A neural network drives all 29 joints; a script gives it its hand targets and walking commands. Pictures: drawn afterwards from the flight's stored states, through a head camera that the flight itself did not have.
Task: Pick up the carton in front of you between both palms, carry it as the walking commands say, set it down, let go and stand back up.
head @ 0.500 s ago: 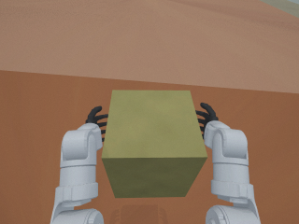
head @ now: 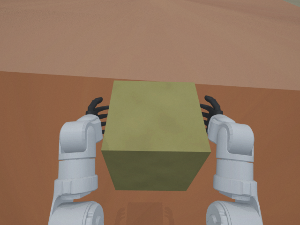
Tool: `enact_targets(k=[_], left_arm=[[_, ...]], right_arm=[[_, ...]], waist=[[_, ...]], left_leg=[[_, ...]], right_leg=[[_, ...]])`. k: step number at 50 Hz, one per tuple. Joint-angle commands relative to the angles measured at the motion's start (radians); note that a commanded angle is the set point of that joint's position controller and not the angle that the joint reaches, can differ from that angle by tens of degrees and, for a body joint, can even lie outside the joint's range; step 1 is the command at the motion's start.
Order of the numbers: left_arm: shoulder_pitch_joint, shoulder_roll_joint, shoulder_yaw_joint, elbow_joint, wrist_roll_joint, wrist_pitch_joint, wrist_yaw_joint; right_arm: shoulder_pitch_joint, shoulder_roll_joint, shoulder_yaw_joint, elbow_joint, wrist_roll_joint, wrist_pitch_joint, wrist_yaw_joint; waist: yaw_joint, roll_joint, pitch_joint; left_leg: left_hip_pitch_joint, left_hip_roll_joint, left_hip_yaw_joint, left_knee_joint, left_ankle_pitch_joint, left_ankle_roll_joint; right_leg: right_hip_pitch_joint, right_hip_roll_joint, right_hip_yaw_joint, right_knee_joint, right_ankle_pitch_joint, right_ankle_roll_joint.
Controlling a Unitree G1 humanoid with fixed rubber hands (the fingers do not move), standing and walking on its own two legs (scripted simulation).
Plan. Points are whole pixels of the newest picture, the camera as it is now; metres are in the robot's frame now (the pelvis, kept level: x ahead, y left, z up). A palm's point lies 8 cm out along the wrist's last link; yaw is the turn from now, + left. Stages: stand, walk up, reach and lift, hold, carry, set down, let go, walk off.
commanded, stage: carry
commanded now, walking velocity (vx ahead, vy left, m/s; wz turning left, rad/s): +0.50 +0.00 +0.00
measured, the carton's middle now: (152, 139) +0.34 +0.00 +0.09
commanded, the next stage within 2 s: none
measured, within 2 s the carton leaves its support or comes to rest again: neither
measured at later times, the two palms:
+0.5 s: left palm (110, 78) +0.53 +0.14 +0.17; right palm (200, 68) +0.56 -0.16 +0.19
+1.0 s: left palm (147, 19) +0.90 +0.02 +0.25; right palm (215, 21) +0.86 -0.27 +0.26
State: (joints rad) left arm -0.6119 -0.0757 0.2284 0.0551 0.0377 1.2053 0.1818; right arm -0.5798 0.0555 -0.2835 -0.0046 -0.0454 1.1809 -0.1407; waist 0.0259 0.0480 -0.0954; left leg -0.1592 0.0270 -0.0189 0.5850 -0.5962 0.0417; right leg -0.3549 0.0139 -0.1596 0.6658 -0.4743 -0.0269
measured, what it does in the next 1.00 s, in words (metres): climbs: right foot 0.04 m higher, then left foot 0.06 m higher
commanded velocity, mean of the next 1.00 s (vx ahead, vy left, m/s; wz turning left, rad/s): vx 0.34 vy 0.00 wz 0.00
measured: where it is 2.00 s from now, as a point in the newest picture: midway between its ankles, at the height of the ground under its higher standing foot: (160, 169)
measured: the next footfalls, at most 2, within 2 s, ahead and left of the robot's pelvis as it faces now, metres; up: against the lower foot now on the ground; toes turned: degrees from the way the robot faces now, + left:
right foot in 0.32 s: +0.20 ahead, -0.06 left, +0.04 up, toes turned -8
left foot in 0.74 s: +0.54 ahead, +0.04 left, +0.10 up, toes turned +6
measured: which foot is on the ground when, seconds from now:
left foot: down 0.00-0.32, up 0.34-0.72, down 0.74-1.00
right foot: down 0.00-0.14, up 0.16-0.30, down 0.32-0.72, up 0.74-1.00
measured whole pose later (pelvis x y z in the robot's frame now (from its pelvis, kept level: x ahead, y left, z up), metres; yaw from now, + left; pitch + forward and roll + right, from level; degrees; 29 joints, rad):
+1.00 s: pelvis +0.51 -0.06 +0.10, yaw -3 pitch +3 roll +2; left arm -0.71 -0.10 0.36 -0.14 0.09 1.23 0.14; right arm -0.78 0.02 -0.25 -0.02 0.04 1.18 -0.19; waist -0.13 -0.02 0.05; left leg -0.25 -0.01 0.17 0.51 -0.48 0.02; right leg -0.71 -0.04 -0.03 0.95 -0.43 -0.05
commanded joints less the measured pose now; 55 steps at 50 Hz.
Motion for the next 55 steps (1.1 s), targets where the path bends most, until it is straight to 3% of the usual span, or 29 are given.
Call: enact_targets(k=[1,2,3,4,5,7,10,12,13,14,15,16,19,22,25,28,31,32,34,35,36,38,40,43,48,50,51,52,55], left_arm=[[-0.768,-0.759,-0.557,-0.148,-0.301,0.020,-0.052],[-0.716,-0.779,-0.547,-0.069,-0.267,0.033,-0.052],[-0.784,-0.805,-0.569,-0.115,-0.282,0.029,-0.053],[-0.842,-0.847,-0.593,-0.092,-0.321,0.031,-0.066],[-0.829,-0.836,-0.570,-0.045,-0.327,0.034,-0.066],[-0.777,-0.832,-0.503,0.002,-0.295,0.038,-0.064],[-0.765,-0.866,-0.467,-0.008,-0.253,0.027,-0.067],[-0.748,-0.839,-0.431,-0.018,-0.211,0.009,-0.058],[-0.739,-0.822,-0.399,-0.014,-0.198,-0.002,-0.054],[-0.759,-0.815,-0.383,0.017,-0.190,-0.001,-0.044],[-0.782,-0.815,-0.436,-0.053,-0.202,-0.014,-0.040],[-0.793,-0.867,-0.492,-0.102,-0.247,-0.003,-0.062],[-0.927,-0.916,-0.631,-0.183,-0.340,-0.007,-0.098],[-1.043,-0.913,-0.731,-0.328,-0.470,-0.006,-0.122],[-0.963,-0.855,-0.693,-0.335,-0.481,0.006,-0.124],[-0.837,-0.839,-0.607,-0.241,-0.446,0.037,-0.129],[-0.820,-0.833,-0.548,-0.188,-0.414,0.054,-0.136],[-0.836,-0.824,-0.555,-0.189,-0.404,0.054,-0.144],[-0.820,-0.849,-0.520,-0.187,-0.366,0.054,-0.149],[-0.789,-0.888,-0.509,-0.166,-0.337,0.053,-0.144],[-0.838,-0.883,-0.462,-0.146,-0.313,0.046,-0.143],[-0.759,-0.820,-0.407,-0.103,-0.224,0.037,-0.129],[-0.723,-0.760,-0.388,-0.068,-0.118,0.009,-0.102],[-0.773,-0.705,-0.409,-0.211,-0.083,-0.030,-0.075],[-0.629,-0.649,-0.489,-0.150,-0.083,0.033,-0.071],[-0.680,-0.703,-0.546,-0.161,-0.160,0.041,-0.094],[-0.687,-0.697,-0.512,-0.132,-0.182,0.048,-0.103],[-0.796,-0.770,-0.521,-0.244,-0.244,0.037,-0.111],[-0.860,-0.842,-0.588,-0.266,-0.315,0.045,-0.131]], right_arm=[[-0.589,0.713,0.524,0.084,0.257,0.062,0.054],[-0.648,0.733,0.536,0.020,0.263,0.054,0.053],[-0.626,0.714,0.503,0.090,0.243,0.057,0.052],[-0.669,0.697,0.474,0.048,0.225,0.049,0.051],[-0.694,0.698,0.469,0.071,0.216,0.055,0.047],[-0.694,0.735,0.486,0.104,0.245,0.070,0.066],[-0.884,0.824,0.575,-0.033,0.314,0.056,0.087],[-0.913,0.859,0.607,-0.031,0.355,0.045,0.109],[-0.923,0.914,0.621,-0.001,0.380,0.038,0.114],[-0.956,0.896,0.623,-0.027,0.401,0.022,0.108],[-0.879,0.867,0.596,0.022,0.358,0.030,0.100],[-0.851,0.883,0.577,0.007,0.340,0.020,0.088],[-0.742,0.860,0.535,0.023,0.252,0.012,0.080],[-0.732,0.788,0.511,-0.030,0.188,0.016,0.067],[-0.678,0.705,0.509,-0.028,0.153,0.049,0.055],[-0.751,0.721,0.527,-0.077,0.157,0.077,0.023],[-0.777,0.777,0.564,-0.114,0.176,0.097,0.027],[-0.771,0.782,0.546,-0.026,0.169,0.109,0.027],[-0.788,0.865,0.616,-0.088,0.227,0.099,0.050],[-0.822,0.910,0.657,-0.115,0.280,0.089,0.068],[-0.860,0.936,0.667,-0.087,0.305,0.082,0.074],[-0.877,1.020,0.734,-0.079,0.387,0.066,0.102],[-0.975,1.049,0.780,-0.110,0.456,0.037,0.127],[-1.039,1.085,0.839,-0.195,0.554,0.008,0.146],[-0.781,0.931,0.661,-0.021,0.439,0.052,0.110],[-0.791,0.888,0.657,-0.063,0.379,0.073,0.097],[-0.795,0.865,0.648,-0.074,0.371,0.083,0.093],[-0.792,0.899,0.645,-0.061,0.351,0.092,0.089],[-0.734,0.924,0.542,0.064,0.282,0.097,0.090]], waist=[[-0.020,-0.165,-0.296],[-0.047,-0.109,-0.302],[-0.052,0.138,-0.322],[-0.075,0.308,-0.244],[-0.086,0.333,-0.218],[-0.172,0.174,-0.209],[-0.085,0.067,-0.291],[0.171,-0.117,-0.420],[0.199,-0.285,-0.420],[0.152,-0.532,-0.338],[0.098,-0.282,-0.333],[0.033,-0.094,-0.356],[0.016,0.028,-0.220],[0.016,0.055,-0.240],[0.072,0.006,-0.213],[0.071,-0.184,-0.233],[0.017,-0.267,-0.418],[-0.062,-0.304,-0.464],[-0.195,-0.176,-0.584],[-0.138,0.100,-0.664],[-0.157,0.099,-0.685],[-0.135,-0.121,-0.471],[-0.084,-0.146,-0.372],[-0.081,-0.029,-0.356],[-0.058,0.166,-0.348],[0.027,0.023,-0.497],[0.039,-0.291,-0.575],[0.036,-0.408,-0.597],[0.019,-0.191,-0.455]], left_leg=[[-0.141,-0.031,0.078,-0.057,0.120,0.025],[0.017,-0.018,0.051,-0.191,0.177,0.037],[0.189,0.099,-0.164,-0.222,0.083,0.081],[0.302,0.169,-0.274,-0.214,0.312,0.128],[0.430,0.241,-0.320,-0.197,0.641,0.179],[0.680,0.271,-0.364,-0.118,1.247,0.219],[0.438,0.176,-0.176,-0.029,1.380,0.140],[0.026,0.108,0.051,0.324,1.276,0.022],[-0.334,-0.004,0.080,0.562,0.618,-0.021],[-0.663,-0.159,0.053,0.917,-0.054,-0.041],[-0.640,-0.111,-0.049,1.030,-0.056,-0.004],[-0.638,-0.050,-0.072,1.039,0.031,0.025],[-0.717,0.035,-0.006,0.935,0.064,0.011],[-0.742,0.036,0.108,0.835,0.149,0.005],[-0.842,0.048,0.121,0.711,0.202,-0.016],[-0.745,-0.015,0.215,0.485,0.212,0.011],[-0.253,-0.181,0.337,0.218,0.308,0.049],[-0.120,-0.216,0.368,0.198,0.257,0.057],[0.370,-0.072,0.135,-0.009,0.419,0.131],[0.603,0.266,-0.416,-0.107,0.684,0.292],[0.611,0.324,-0.600,-0.089,0.831,0.387],[0.445,0.308,-0.456,-0.074,0.865,0.342],[0.255,0.228,-0.300,-0.149,0.654,0.236],[0.231,0.199,-0.147,-0.173,0.731,0.196],[0.105,0.102,0.092,-0.040,0.933,0.089],[-0.097,0.087,0.152,0.145,0.698,-0.008],[-0.298,-0.011,0.135,0.344,0.264,-0.048],[-0.336,-0.069,0.057,0.476,-0.015,-0.043],[-0.416,-0.026,0.018,0.379,-0.005,-0.044]], right_leg=[[0.258,-0.269,0.430,-0.209,-0.007,-0.183],[0.128,-0.186,0.276,-0.104,0.035,-0.149],[-0.064,-0.099,0.119,0.076,-0.036,-0.056],[-0.247,-0.038,0.038,0.184,-0.027,-0.043],[-0.423,-0.024,-0.025,0.287,-0.176,-0.027],[-0.739,0.039,-0.058,0.500,-0.406,-0.026],[-0.394,0.081,-0.093,0.277,-0.329,-0.060],[0.364,0.115,-0.142,-0.094,0.128,-0.054],[0.635,0.001,0.105,-0.172,0.137,-0.097],[0.714,-0.281,0.629,-0.293,0.406,-0.188],[0.587,-0.324,0.766,-0.324,0.460,-0.265],[0.536,-0.299,0.663,-0.311,0.142,-0.225],[0.421,-0.280,0.566,-0.369,-0.002,-0.209],[0.407,-0.274,0.425,-0.369,0.345,-0.176],[0.514,-0.261,0.433,-0.388,0.510,-0.191],[0.521,-0.173,0.261,-0.375,0.776,-0.150],[0.437,-0.145,0.088,-0.169,1.478,-0.108],[0.454,-0.166,0.044,0.002,1.640,-0.096],[0.093,-0.085,0.082,0.447,1.154,-0.028],[-0.242,0.034,0.128,0.755,0.115,0.007],[-0.383,0.119,0.236,1.049,-0.021,0.013],[-0.551,-0.009,0.252,1.068,-0.055,-0.064],[-0.467,-0.041,0.226,0.839,-0.001,-0.040],[-0.410,-0.045,0.138,0.557,-0.039,-0.031],[-0.012,0.038,-0.024,-0.026,0.192,-0.019],[0.376,-0.048,0.119,-0.107,0.514,-0.094],[0.543,-0.271,0.460,-0.151,0.815,-0.218],[0.581,-0.337,0.593,-0.183,1.092,-0.269],[0.539,-0.270,0.452,-0.153,1.178,-0.210]])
